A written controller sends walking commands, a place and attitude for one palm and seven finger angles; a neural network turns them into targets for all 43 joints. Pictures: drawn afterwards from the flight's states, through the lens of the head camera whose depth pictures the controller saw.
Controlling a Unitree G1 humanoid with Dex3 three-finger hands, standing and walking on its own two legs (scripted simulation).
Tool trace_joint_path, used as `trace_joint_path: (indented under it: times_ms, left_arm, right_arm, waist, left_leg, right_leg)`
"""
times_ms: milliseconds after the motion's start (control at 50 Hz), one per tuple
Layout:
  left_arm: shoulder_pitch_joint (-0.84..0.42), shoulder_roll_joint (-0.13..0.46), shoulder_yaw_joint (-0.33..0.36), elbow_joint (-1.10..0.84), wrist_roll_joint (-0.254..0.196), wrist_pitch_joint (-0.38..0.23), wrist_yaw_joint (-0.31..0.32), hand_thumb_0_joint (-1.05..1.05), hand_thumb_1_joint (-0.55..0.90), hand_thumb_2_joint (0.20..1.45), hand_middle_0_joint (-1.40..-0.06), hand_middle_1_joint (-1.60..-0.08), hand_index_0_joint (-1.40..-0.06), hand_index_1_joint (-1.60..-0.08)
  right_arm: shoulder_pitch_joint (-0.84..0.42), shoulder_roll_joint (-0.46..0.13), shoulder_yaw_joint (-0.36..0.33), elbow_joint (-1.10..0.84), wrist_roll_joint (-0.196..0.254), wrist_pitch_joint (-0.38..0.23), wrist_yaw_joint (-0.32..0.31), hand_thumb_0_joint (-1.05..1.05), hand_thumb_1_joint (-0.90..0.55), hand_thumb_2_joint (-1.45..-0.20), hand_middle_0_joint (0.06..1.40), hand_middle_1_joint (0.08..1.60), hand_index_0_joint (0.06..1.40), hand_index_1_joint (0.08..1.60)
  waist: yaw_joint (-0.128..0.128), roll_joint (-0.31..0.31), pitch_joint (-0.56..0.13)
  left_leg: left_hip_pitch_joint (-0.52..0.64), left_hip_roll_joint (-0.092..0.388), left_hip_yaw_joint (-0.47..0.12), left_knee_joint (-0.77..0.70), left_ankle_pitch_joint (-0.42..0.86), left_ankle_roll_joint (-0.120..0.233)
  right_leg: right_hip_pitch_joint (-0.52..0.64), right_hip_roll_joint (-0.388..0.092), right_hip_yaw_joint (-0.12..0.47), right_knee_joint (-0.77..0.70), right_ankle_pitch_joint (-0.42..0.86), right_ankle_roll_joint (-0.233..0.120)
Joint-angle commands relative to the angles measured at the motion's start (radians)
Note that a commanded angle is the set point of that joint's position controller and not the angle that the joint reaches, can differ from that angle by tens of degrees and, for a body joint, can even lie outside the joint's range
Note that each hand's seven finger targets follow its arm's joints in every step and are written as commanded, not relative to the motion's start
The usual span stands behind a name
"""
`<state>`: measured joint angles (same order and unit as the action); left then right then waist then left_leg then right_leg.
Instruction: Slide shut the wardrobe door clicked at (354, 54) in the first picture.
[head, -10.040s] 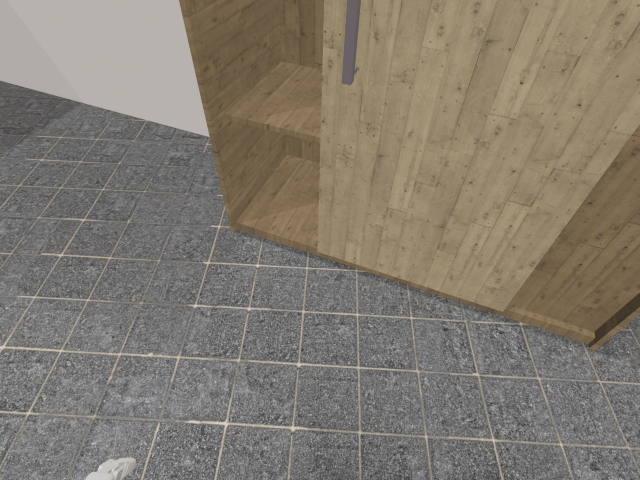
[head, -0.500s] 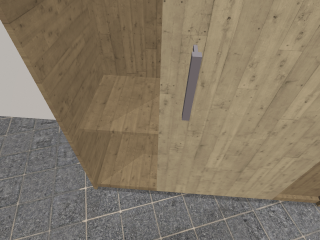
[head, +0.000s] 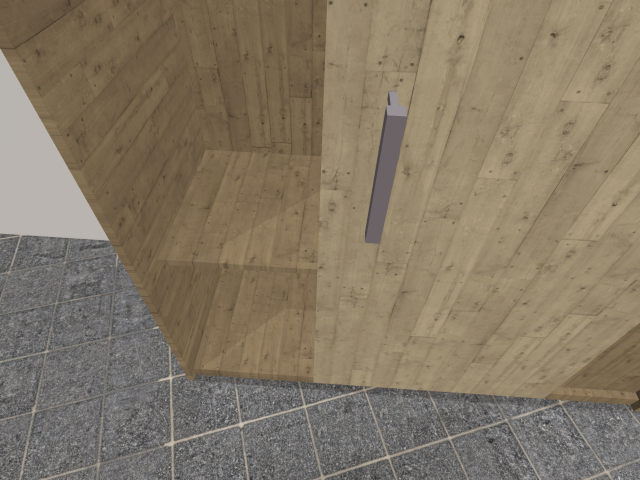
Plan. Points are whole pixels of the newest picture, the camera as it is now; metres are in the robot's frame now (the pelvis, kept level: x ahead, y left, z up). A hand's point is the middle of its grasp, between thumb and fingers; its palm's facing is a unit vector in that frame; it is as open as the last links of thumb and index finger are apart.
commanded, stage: look again from close up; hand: right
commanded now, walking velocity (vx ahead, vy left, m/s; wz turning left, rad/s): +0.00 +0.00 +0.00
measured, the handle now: (381, 173) +0.49 -0.05 +0.13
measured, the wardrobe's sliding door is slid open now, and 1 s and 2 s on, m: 0.38 0.38 0.38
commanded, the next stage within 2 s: shuffle to correct the standing spot in 0.02 s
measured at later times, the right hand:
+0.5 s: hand out of the picture +0.01 -0.12 -0.18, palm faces +0.02 +0.98 -0.19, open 7.4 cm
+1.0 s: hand out of the picture +0.04 -0.09 -0.18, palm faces +0.05 +0.98 -0.19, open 7.4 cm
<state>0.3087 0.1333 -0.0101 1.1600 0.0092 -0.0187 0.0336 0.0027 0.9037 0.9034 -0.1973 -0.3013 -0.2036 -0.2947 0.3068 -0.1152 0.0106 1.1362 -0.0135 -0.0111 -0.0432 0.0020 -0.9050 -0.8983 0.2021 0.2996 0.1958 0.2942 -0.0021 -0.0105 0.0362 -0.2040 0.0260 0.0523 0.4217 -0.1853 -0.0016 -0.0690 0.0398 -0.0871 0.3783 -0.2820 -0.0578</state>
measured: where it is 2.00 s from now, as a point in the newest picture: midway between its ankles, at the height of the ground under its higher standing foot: outside the picture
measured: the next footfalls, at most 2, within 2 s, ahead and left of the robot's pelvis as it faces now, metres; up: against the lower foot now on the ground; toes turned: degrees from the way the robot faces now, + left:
right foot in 0.82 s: +0.09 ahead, -0.04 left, +0.00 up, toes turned -2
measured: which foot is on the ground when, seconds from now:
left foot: down 0.00-1.00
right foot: down 0.00-0.50, up 0.52-0.80, down 0.82-1.00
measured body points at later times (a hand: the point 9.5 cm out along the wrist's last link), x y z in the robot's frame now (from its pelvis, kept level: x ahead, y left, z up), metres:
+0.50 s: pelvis +0.03 +0.05 -0.01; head +0.05 +0.06 +0.44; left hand -0.03 +0.26 -0.18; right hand +0.01 -0.18 -0.17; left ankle +0.04 +0.13 -0.74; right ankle -0.04 -0.07 -0.74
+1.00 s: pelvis +0.04 +0.07 +0.00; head +0.06 +0.08 +0.45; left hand +0.08 +0.30 -0.16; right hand +0.04 -0.15 -0.16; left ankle +0.04 +0.13 -0.74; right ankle +0.05 -0.04 -0.74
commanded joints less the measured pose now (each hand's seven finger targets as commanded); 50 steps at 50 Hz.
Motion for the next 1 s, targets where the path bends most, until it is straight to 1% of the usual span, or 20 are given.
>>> trace_joint_path:
  times_ms: [0, 120, 140, 220, 280, 380, 420, 440, 460, 480, 500, 520, 560, 600, 700, 760, 800, 840, 880, 980]
  left_arm:
    - [0.075, 0.101, 0.015, -0.012, -0.001, -0.01, 0.007, 0.0, 0.9, 0.9, -0.2, -0.3, -0.2, -0.3]
    - [0.072, 0.095, 0.011, -0.007, 0.0, -0.013, 0.009, 0.0, 0.9, 0.9, -0.2, -0.3, -0.2, -0.3]
    - [0.079, 0.082, 0.01, -0.003, 0.0, -0.011, 0.009, 0.0, 0.9, 0.9, -0.2, -0.3, -0.2, -0.3]
    - [0.086, 0.103, 0.021, 0.0, 0.007, -0.006, 0.018, 0.0, 0.9, 0.9, -0.2, -0.3, -0.2, -0.3]
    - [0.099, 0.128, 0.038, -0.003, 0.013, 0.001, 0.03, 0.0, 0.9, 0.9, -0.2, -0.3, -0.2, -0.3]
    - [0.122, 0.155, 0.06, -0.018, 0.023, 0.003, 0.046, 0.0, 0.9, 0.9, -0.2, -0.3, -0.2, -0.3]
    - [0.098, 0.161, 0.064, -0.027, 0.024, 0.002, 0.049, 0.0, 0.9, 0.9, -0.2, -0.3, -0.2, -0.3]
    - [0.087, 0.159, 0.066, -0.03, 0.021, 0.005, 0.048, 0.0, 0.9, 0.9, -0.2, -0.3, -0.2, -0.3]
    - [0.1, 0.141, 0.065, -0.036, 0.016, 0.004, 0.046, 0.0, 0.9, 0.9, -0.2, -0.3, -0.2, -0.3]
    - [0.108, 0.088, 0.057, -0.048, 0.008, 0.007, 0.039, 0.0, 0.9, 0.9, -0.2, -0.3, -0.2, -0.3]
    - [0.063, 0.075, 0.052, -0.063, 0.006, 0.02, 0.043, 0.0, 0.9, 0.9, -0.2, -0.3, -0.2, -0.3]
    - [0.042, 0.076, 0.056, -0.07, 0.005, 0.023, 0.043, 0.0, 0.9, 0.9, -0.2, -0.3, -0.2, -0.3]
    - [0.044, 0.051, 0.051, -0.056, 0.008, 0.028, 0.034, 0.0, 0.9, 0.9, -0.2, -0.3, -0.2, -0.3]
    - [0.052, 0.031, 0.041, -0.051, 0.004, 0.029, 0.022, 0.0, 0.9, 0.9, -0.2, -0.3, -0.2, -0.3]
    - [0.026, 0.029, 0.029, -0.055, -0.011, 0.035, 0.017, 0.0, 0.9, 0.9, -0.2, -0.3, -0.2, -0.3]
    - [0.042, 0.046, 0.032, -0.053, -0.01, 0.043, 0.02, 0.0, 0.9, 0.9, -0.2, -0.3, -0.2, -0.3]
    - [0.039, 0.062, 0.031, -0.052, -0.005, 0.04, 0.021, 0.0, 0.9, 0.9, -0.2, -0.3, -0.2, -0.3]
    - [0.004, 0.072, 0.03, -0.061, -0.005, 0.04, 0.017, 0.0, 0.9, 0.9, -0.2, -0.3, -0.2, -0.3]
    - [-0.005, 0.076, 0.024, -0.069, 0.0, 0.033, 0.014, 0.0, 0.9, 0.9, -0.2, -0.3, -0.2, -0.3]
    - [-0.005, 0.09, 0.016, -0.072, 0.004, 0.024, 0.005, 0.0, 0.9, 0.9, -0.2, -0.3, -0.2, -0.3]
  right_arm:
    - [0.068, -0.099, -0.022, -0.024, 0.003, -0.016, -0.008, 0.0, -0.9, -0.9, 0.2, 0.3, 0.2, 0.3]
    - [0.066, -0.091, -0.021, -0.016, 0.004, -0.015, -0.006, 0.0, -0.9, -0.9, 0.2, 0.3, 0.2, 0.3]
    - [0.073, -0.078, -0.016, -0.01, 0.004, -0.012, -0.006, 0.0, -0.9, -0.9, 0.2, 0.3, 0.2, 0.3]
    - [0.079, -0.067, -0.024, -0.014, -0.003, 0.008, 0.003, 0.0, -0.9, -0.9, 0.2, 0.3, 0.2, 0.3]
    - [0.068, -0.069, -0.035, -0.036, -0.014, 0.025, 0.015, 0.0, -0.9, -0.9, 0.2, 0.3, 0.2, 0.3]
    - [0.02, -0.064, -0.062, -0.103, -0.021, 0.041, 0.033, 0.0, -0.9, -0.9, 0.2, 0.3, 0.2, 0.3]
    - [0.053, -0.061, -0.07, -0.106, -0.018, 0.036, 0.038, 0.0, -0.9, -0.9, 0.2, 0.3, 0.2, 0.3]
    - [0.098, -0.071, -0.074, -0.089, -0.017, 0.035, 0.04, 0.0, -0.9, -0.9, 0.2, 0.3, 0.2, 0.3]
    - [0.159, -0.104, -0.082, -0.074, -0.019, 0.03, 0.036, 0.0, -0.9, -0.9, 0.2, 0.3, 0.2, 0.3]
    - [0.188, -0.164, -0.091, -0.06, -0.021, 0.029, 0.028, 0.0, -0.9, -0.9, 0.2, 0.3, 0.2, 0.3]
    - [0.222, -0.166, -0.091, -0.053, -0.014, 0.022, 0.023, 0.0, -0.9, -0.9, 0.2, 0.3, 0.2, 0.3]
    - [0.178, -0.146, -0.081, -0.066, -0.013, 0.027, 0.018, 0.0, -0.9, -0.9, 0.2, 0.3, 0.2, 0.3]
    - [0.1, -0.113, -0.072, -0.088, -0.009, 0.023, 0.007, 0.0, -0.9, -0.9, 0.2, 0.3, 0.2, 0.3]
    - [0.069, -0.113, -0.06, -0.093, -0.009, 0.0, 0.002, 0.0, -0.9, -0.9, 0.2, 0.3, 0.2, 0.3]
    - [0.068, -0.131, -0.052, -0.059, -0.004, -0.019, -0.011, 0.0, -0.9, -0.9, 0.2, 0.3, 0.2, 0.3]
    - [0.051, -0.132, -0.054, -0.053, 0.002, -0.012, -0.016, 0.0, -0.9, -0.9, 0.2, 0.3, 0.2, 0.3]
    - [0.034, -0.12, -0.053, -0.057, 0.005, -0.006, -0.015, 0.0, -0.9, -0.9, 0.2, 0.3, 0.2, 0.3]
    - [0.03, -0.124, -0.051, -0.058, -0.001, 0.003, -0.016, 0.0, -0.9, -0.9, 0.2, 0.3, 0.2, 0.3]
    - [0.032, -0.118, -0.046, -0.056, 0.001, 0.002, -0.012, 0.0, -0.9, -0.9, 0.2, 0.3, 0.2, 0.3]
    - [0.034, -0.117, -0.035, -0.043, 0.001, -0.006, -0.004, 0.0, -0.9, -0.9, 0.2, 0.3, 0.2, 0.3]
  waist:
    - [0.004, 0.014, 0.057]
    - [0.008, 0.011, 0.037]
    - [0.007, 0.032, 0.048]
    - [0.009, -0.017, 0.099]
    - [0.015, -0.059, 0.13]
    - [0.032, -0.099, 0.124]
    - [0.009, -0.089, 0.085]
    - [-0.011, -0.043, 0.072]
    - [-0.028, 0.061, 0.028]
    - [-0.026, 0.225, 0.008]
    - [-0.056, 0.278, -0.033]
    - [-0.039, 0.193, -0.005]
    - [-0.005, 0.037, 0.013]
    - [0.012, 0.02, -0.019]
    - [-0.002, 0.06, -0.035]
    - [0.014, 0.063, -0.013]
    - [0.014, 0.031, 0.018]
    - [0.001, -0.011, 0.056]
    - [-0.005, -0.034, 0.047]
    - [-0.006, 0.004, 0.034]
  left_leg:
    - [0.033, 0.088, -0.1, -0.049, 0.123, 0.035]
    - [0.044, 0.082, -0.089, -0.042, 0.14, 0.032]
    - [0.036, 0.075, -0.082, -0.046, 0.107, 0.026]
    - [-0.022, 0.044, -0.052, 0.008, 0.041, 0.021]
    - [-0.106, 0.018, -0.018, 0.087, -0.018, 0.017]
    - [-0.27, 0.022, -0.023, 0.271, -0.217, 0.012]
    - [-0.166, 0.017, -0.013, 0.152, -0.138, 0.018]
    - [-0.051, 0.004, -0.01, 0.053, -0.014, 0.026]
    - [0.094, 0.064, -0.098, -0.007, 0.171, 0.054]
    - [0.182, 0.207, -0.247, -0.056, 0.281, 0.125]
    - [0.153, 0.26, -0.333, -0.132, 0.358, 0.187]
    - [0.114, 0.258, -0.32, -0.144, 0.349, 0.24]
    - [0.076, 0.234, -0.242, -0.129, 0.376, 0.25]
    - [0.065, 0.219, -0.184, -0.115, 0.466, 0.232]
    - [0.121, 0.218, -0.199, -0.094, 0.549, 0.143]
    - [0.076, 0.208, -0.198, -0.087, 0.472, 0.077]
    - [0.024, 0.157, -0.168, -0.09, 0.359, 0.022]
    - [0.008, 0.129, -0.154, -0.105, 0.255, 0.006]
    - [0.018, 0.114, -0.142, -0.103, 0.158, 0.02]
    - [0.019, 0.102, -0.143, -0.144, -0.017, 0.035]
  right_leg:
    - [-0.107, -0.15, 0.138, -0.103, 0.143, 0.022]
    - [-0.084, -0.16, 0.135, -0.108, 0.174, 0.026]
    - [-0.088, -0.165, 0.139, -0.111, 0.136, 0.024]
    - [-0.113, -0.206, 0.181, -0.143, 0.045, 0.011]
    - [-0.107, -0.268, 0.234, -0.154, 0.039, -0.024]
    - [-0.024, -0.38, 0.291, -0.099, 0.298, -0.12]
    - [-0.044, -0.346, 0.221, -0.009, 0.415, -0.087]
    - [-0.117, -0.298, 0.172, 0.062, 0.377, -0.05]
    - [-0.219, -0.205, 0.089, 0.183, 0.24, -0.003]
    - [-0.349, -0.084, -0.032, 0.334, -0.088, 0.044]
    - [-0.351, -0.064, -0.002, 0.516, -0.344, 0.049]
    - [-0.374, -0.089, 0.039, 0.609, -0.331, 0.05]
    - [-0.371, -0.114, 0.053, 0.66, -0.238, 0.061]
    - [-0.313, -0.117, 0.059, 0.557, -0.196, 0.073]
    - [-0.218, -0.096, 0.064, 0.235, -0.103, 0.079]
    - [-0.139, -0.1, 0.076, 0.107, 0.015, 0.073]
    - [-0.091, -0.143, 0.101, 0.051, 0.17, 0.054]
    - [-0.114, -0.158, 0.113, 0.032, 0.19, 0.046]
    - [-0.116, -0.164, 0.134, -0.007, 0.178, 0.041]
    - [-0.113, -0.153, 0.148, -0.058, 0.119, 0.037]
